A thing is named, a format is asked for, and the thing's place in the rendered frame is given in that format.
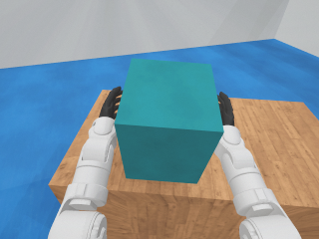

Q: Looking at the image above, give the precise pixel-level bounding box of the right robot forearm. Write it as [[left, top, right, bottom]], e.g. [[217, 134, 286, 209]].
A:
[[214, 124, 302, 239]]

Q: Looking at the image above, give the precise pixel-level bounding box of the pedestal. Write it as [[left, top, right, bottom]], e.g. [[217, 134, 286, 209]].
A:
[[48, 90, 319, 239]]

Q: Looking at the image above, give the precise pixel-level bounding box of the right robot upper arm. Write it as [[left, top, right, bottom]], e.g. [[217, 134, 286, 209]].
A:
[[239, 214, 300, 239]]

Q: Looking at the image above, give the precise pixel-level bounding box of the left robot upper arm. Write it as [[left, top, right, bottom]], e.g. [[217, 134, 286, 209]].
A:
[[49, 210, 108, 239]]

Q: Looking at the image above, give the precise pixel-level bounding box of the carton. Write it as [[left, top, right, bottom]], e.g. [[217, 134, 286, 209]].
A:
[[114, 58, 224, 184]]

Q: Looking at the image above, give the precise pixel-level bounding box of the robot left hand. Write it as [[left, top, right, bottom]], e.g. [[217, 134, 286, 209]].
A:
[[99, 86, 123, 120]]

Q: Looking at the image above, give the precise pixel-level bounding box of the robot right hand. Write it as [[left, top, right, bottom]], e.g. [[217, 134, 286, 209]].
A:
[[217, 92, 235, 126]]

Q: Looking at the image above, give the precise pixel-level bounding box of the left robot forearm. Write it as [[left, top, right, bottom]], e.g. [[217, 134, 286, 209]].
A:
[[48, 117, 117, 239]]

